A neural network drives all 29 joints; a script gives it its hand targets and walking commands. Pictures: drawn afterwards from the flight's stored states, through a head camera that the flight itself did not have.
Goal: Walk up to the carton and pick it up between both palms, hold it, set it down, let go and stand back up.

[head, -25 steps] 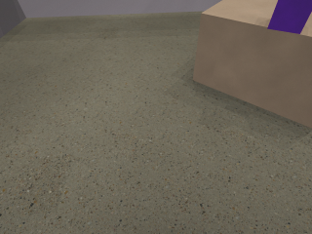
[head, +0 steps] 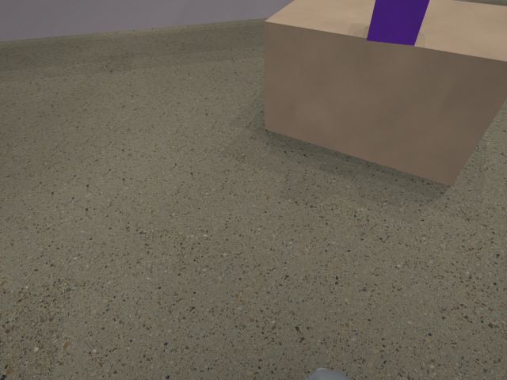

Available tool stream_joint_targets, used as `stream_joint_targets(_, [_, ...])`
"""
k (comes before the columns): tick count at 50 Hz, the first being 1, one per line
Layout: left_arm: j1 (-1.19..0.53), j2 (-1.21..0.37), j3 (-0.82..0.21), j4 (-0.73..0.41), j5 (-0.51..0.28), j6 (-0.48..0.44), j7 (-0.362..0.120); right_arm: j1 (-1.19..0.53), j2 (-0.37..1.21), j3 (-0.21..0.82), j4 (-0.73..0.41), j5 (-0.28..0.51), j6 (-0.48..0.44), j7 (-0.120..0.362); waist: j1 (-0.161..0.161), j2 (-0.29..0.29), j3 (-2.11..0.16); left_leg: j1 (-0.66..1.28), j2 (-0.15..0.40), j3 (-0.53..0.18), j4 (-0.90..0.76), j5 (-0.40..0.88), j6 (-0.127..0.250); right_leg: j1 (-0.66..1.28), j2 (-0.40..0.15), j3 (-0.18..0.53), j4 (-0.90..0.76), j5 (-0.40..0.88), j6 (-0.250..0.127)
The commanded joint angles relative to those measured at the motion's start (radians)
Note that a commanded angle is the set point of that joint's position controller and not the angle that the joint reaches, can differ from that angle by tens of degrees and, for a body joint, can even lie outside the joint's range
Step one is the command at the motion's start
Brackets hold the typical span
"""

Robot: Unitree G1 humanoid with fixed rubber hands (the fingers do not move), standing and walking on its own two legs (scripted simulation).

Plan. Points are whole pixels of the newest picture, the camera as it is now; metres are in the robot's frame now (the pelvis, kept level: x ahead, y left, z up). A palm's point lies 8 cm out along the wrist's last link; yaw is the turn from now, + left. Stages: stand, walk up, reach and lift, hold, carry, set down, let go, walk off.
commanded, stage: walk up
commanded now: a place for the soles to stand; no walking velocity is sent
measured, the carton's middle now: (400, 3) +1.55 -0.59 +0.03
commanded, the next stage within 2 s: none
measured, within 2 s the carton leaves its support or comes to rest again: neither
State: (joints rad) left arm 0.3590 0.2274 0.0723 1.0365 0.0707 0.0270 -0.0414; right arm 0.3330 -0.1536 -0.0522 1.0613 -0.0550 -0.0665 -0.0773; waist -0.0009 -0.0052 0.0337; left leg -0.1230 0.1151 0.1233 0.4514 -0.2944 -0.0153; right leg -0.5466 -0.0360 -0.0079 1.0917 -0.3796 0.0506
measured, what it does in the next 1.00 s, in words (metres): walks ahead, turning right: right foot, then left foot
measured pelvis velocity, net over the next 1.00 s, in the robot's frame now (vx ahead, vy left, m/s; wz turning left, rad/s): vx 0.48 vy -0.21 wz -0.37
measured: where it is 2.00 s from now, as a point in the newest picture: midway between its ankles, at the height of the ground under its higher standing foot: (343, 227)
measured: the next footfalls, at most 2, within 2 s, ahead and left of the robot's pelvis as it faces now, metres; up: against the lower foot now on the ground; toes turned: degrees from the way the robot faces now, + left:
right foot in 0.20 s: +0.19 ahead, -0.24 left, +0.00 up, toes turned -14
left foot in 0.74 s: +0.54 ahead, -0.13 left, +0.00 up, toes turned -9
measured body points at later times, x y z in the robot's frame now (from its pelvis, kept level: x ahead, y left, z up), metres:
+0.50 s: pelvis +0.20 -0.17 +0.00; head +0.20 -0.18 +0.45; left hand +0.17 +0.05 -0.15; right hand +0.26 -0.42 -0.14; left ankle +0.31 -0.05 -0.66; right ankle +0.15 -0.23 -0.74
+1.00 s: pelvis +0.48 -0.21 +0.00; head +0.49 -0.21 +0.45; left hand +0.62 +0.02 -0.13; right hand +0.39 -0.44 -0.15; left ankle +0.50 -0.12 -0.74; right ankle +0.47 -0.36 -0.65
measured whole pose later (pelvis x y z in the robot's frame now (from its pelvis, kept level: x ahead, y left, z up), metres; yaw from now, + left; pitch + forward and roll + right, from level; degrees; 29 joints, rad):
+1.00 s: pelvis +0.48 -0.21 +0.00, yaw -21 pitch -4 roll +0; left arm 0.38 0.26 0.05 0.84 0.04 -0.05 -0.03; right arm 0.40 -0.20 -0.03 0.93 -0.03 -0.08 -0.01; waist -0.04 0.00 0.08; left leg -0.12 0.04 0.21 0.50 -0.31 0.04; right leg -0.55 -0.04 0.03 1.15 -0.31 -0.01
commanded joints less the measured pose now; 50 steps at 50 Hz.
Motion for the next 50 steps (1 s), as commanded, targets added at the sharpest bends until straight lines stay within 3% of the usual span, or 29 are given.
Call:
stream_joint_targets(1, [0.023,0.043,0.003,-0.112,-0.023,-0.017,-0.024,-0.068,-0.198,-0.026,-0.09,-0.012,-0.031,0.01,0.037,0.228,0.116,-0.145,0.239,-0.144,-0.34,-0.512,0.148,-0.091,-0.08,0.046,0.016,0.082,0.018])
stream_joint_targets(3, [0.027,0.036,-0.003,-0.12,-0.023,-0.02,-0.029,-0.116,-0.232,-0.037,-0.111,-0.03,-0.034,0.023,0.052,0.276,0.171,-0.126,0.235,-0.065,-0.318,-0.468,0.152,-0.075,-0.113,0.026,-0.131,0.122,0.0])
stream_joint_targets(6, [-0.024,0.066,-0.002,-0.145,-0.026,-0.04,-0.032,-0.059,-0.243,-0.033,-0.107,-0.053,-0.021,0.041,0.025,0.141,0.215,-0.177,0.231,0.018,-0.244,-0.454,0.165,0.066,-0.078,-0.08,-0.297,0.091,-0.031])
stream_joint_targets(8, [0.064,0.095,0.009,-0.137,-0.029,-0.053,-0.024,-0.082,-0.291,-0.045,-0.113,-0.06,0.002,0.048,0.06,0.111,0.199,-0.282,0.25,0.047,-0.146,-0.597,0.166,0.254,-0.053,-0.137,-0.342,0.054,-0.055])
stream_joint_targets(9, [0.17,0.129,0.026,-0.108,-0.031,-0.058,-0.016,-0.082,-0.278,-0.033,-0.126,-0.066,0.012,0.054,0.102,-0.013,0.142,-0.346,0.222,0.072,0.01,-0.622,0.144,0.403,-0.03,-0.124,-0.36,0.056,-0.067])
stream_joint_targets(10, [0.298,0.161,0.045,-0.063,-0.045,-0.062,-0.004,-0.085,-0.21,-0.009,-0.129,-0.064,0.023,0.073,0.153,-0.206,0.114,-0.352,0.083,0.147,0.337,-0.469,0.116,0.459,0.044,-0.072,-0.416,-0.02,-0.083])
stream_joint_targets(11, [0.391,0.229,0.059,-0.055,-0.053,-0.064,0.015,-0.065,-0.116,0.022,-0.179,-0.043,0.029,0.104,0.167,-0.456,0.054,-0.479,-0.042,0.115,0.735,-0.455,0.082,0.479,-0.109,0.343,-0.641,-0.327,-0.127])
stream_joint_targets(12, [0.351,0.23,0.029,-0.082,-0.069,-0.06,0.028,-0.066,-0.088,0.036,-0.238,-0.025,0.035,0.129,0.148,-0.34,0.126,-0.586,-0.074,-0.073,0.837,-0.378,0.077,0.416,-0.232,0.728,-0.862,-0.534,-0.179])
stream_joint_targets(13, [0.272,0.301,0.04,-0.108,-0.096,-0.057,0.045,-0.056,-0.163,0.033,-0.261,0.009,0.035,0.129,0.102,-0.278,0.088,-0.608,-0.045,-0.14,0.853,-0.343,0.066,0.419,-0.317,0.898,-1.02,-0.7,-0.26])
stream_joint_targets(14, [0.231,0.329,0.041,-0.134,-0.105,-0.066,0.059,-0.084,-0.194,0.031,-0.27,0.023,0.022,0.133,0.105,-0.261,0.025,-0.642,-0.02,-0.168,0.907,-0.266,0.056,0.465,-0.325,0.91,-1.05,-0.681,-0.24])
stream_joint_targets(16, [0.181,0.27,0.027,-0.157,-0.071,-0.083,0.072,-0.083,-0.205,0.036,-0.254,0.034,-0.007,0.122,0.072,-0.225,-0.003,-0.634,0.033,-0.184,0.872,-0.127,0.056,0.512,-0.302,0.692,-0.879,-0.281,-0.209])
stream_joint_targets(17, [0.179,0.241,0.02,-0.161,-0.054,-0.096,0.067,-0.078,-0.2,0.04,-0.252,0.028,-0.012,0.115,0.058,-0.231,-0.011,-0.604,0.043,-0.175,0.818,-0.113,0.051,0.473,-0.289,0.577,-0.822,-0.08,-0.22])
stream_joint_targets(18, [0.163,0.205,0.01,-0.156,-0.046,-0.106,0.063,-0.081,-0.207,0.044,-0.262,0.022,-0.014,0.113,0.052,-0.203,-0.023,-0.576,0.055,-0.184,0.785,-0.097,0.034,0.459,-0.275,0.499,-0.795,0.027,-0.241])
stream_joint_targets(19, [0.167,0.137,-0.006,-0.148,-0.039,-0.115,0.058,-0.09,-0.192,0.045,-0.265,0.018,-0.01,0.116,0.041,-0.103,0.001,-0.543,0.043,-0.177,0.753,-0.07,0.033,0.417,-0.253,0.408,-0.79,0.139,-0.225])
stream_joint_targets(21, [0.178,0.1,-0.013,-0.147,-0.039,-0.127,0.056,-0.103,-0.164,0.047,-0.27,0.007,0.005,0.119,0.03,-0.047,0.003,-0.546,0.021,-0.142,0.684,-0.008,0.027,0.421,-0.234,0.32,-0.804,0.267,-0.225])
stream_joint_targets(24, [0.216,0.089,-0.022,-0.136,-0.044,-0.135,0.057,-0.179,-0.133,0.06,-0.299,0.004,0.026,0.129,0.031,0.039,0.089,-0.611,-0.016,-0.082,0.574,0.132,0.012,0.419,-0.187,0.244,-0.862,0.293,-0.157])
stream_joint_targets(29, [0.255,0.065,-0.031,-0.105,-0.04,-0.147,0.048,-0.291,-0.089,0.072,-0.339,0.003,0.01,0.127,0.056,-0.011,0.153,-0.456,-0.065,0.007,0.27,0.383,0.033,0.334,-0.125,0.136,-0.873,0.363,-0.119])
stream_joint_targets(32, [0.268,0.091,-0.026,-0.103,-0.032,-0.141,0.047,-0.26,-0.107,0.053,-0.335,-0.001,0.012,0.11,0.042,-0.112,0.141,-0.345,-0.059,-0.018,0.214,0.327,0.057,0.356,-0.167,0.181,-0.862,0.34,-0.135])
stream_joint_targets(35, [0.285,0.098,-0.021,-0.113,-0.024,-0.122,0.05,-0.14,-0.155,0.03,-0.299,-0.016,0.002,0.092,0.005,-0.116,0.083,-0.222,-0.09,-0.015,0.131,0.165,0.09,0.45,-0.15,0.163,-0.685,0.43,-0.153])
stream_joint_targets(36, [0.274,0.109,-0.016,-0.116,-0.018,-0.113,0.05,-0.041,-0.163,0.014,-0.271,-0.014,-0.006,0.084,-0.035,-0.053,0.036,-0.097,-0.087,-0.02,0.054,0.158,0.095,0.428,-0.118,0.138,-0.532,0.429,-0.162])
stream_joint_targets(37, [0.342,0.068,-0.026,-0.109,-0.023,-0.108,0.046,0.089,-0.21,-0.007,-0.238,-0.024,-0.012,0.073,-0.069,0.019,-0.069,0.17,-0.018,-0.14,0.106,0.08,0.133,0.28,-0.052,0.106,-0.278,0.375,-0.156])
stream_joint_targets(38, [0.41,0.027,-0.04,-0.123,-0.038,-0.103,0.044,0.21,-0.28,-0.033,-0.24,-0.024,-0.012,0.065,-0.103,0.172,-0.214,0.341,0.23,-0.515,0.04,-0.169,0.202,0.12,0.058,0.04,0.053,0.108,-0.119])
stream_joint_targets(39, [0.411,0.022,-0.045,-0.144,-0.042,-0.088,0.044,0.192,-0.285,-0.034,-0.25,-0.006,0.0,0.056,-0.095,0.099,-0.154,0.336,0.368,-0.832,-0.143,-0.426,0.269,-0.026,0.091,0.066,0.194,-0.164,-0.076])
stream_joint_targets(40, [0.329,0.074,-0.029,-0.171,-0.047,-0.079,0.045,0.127,-0.286,-0.031,-0.257,0.031,0.013,0.039,-0.094,0.087,-0.085,0.26,0.389,-0.881,-0.228,-0.568,0.316,-0.13,0.037,0.081,0.266,-0.166,-0.065])
stream_joint_targets(42, [0.122,0.096,-0.02,-0.224,-0.05,-0.094,0.029,0.049,-0.23,-0.016,-0.257,0.045,0.002,0.038,-0.083,0.084,0.094,0.049,0.304,-0.661,-0.305,-0.469,0.252,-0.141,0.006,0.105,0.258,-0.072,-0.074])
stream_joint_targets(43, [0.125,0.084,-0.022,-0.234,-0.04,-0.093,0.022,0.059,-0.212,-0.014,-0.249,0.036,-0.012,0.041,-0.077,0.037,0.09,-0.017,0.308,-0.561,-0.299,-0.365,0.215,-0.094,-0.016,0.096,0.217,-0.028,-0.066])
stream_joint_targets(45, [0.151,0.023,-0.034,-0.229,-0.029,-0.087,0.01,0.012,-0.162,0.006,-0.228,0.039,-0.03,0.058,-0.013,0.066,0.147,-0.141,0.212,-0.288,-0.266,-0.153,0.176,-0.002,-0.041,0.099,0.107,0.024,-0.058])
stream_joint_targets(49, [0.12,-0.01,-0.032,-0.23,-0.022,-0.082,0.003,0.087,-0.131,0.009,-0.181,0.015,-0.049,0.068,0.009,0.101,0.112,-0.062,0.151,-0.101,-0.205,0.258,0.173,-0.057,-0.024,0.023,0.04,0.152,-0.058])
stream_joint_targets(50, [0.066,-0.005,-0.033,-0.248,-0.015,-0.082,0.001,0.091,-0.12,0.015,-0.18,0.018,-0.049,0.069,0.012,0.047,0.129,-0.09,0.162,-0.091,-0.216,0.246,0.183,-0.07,-0.033,0.013,-0.022,0.159,-0.046])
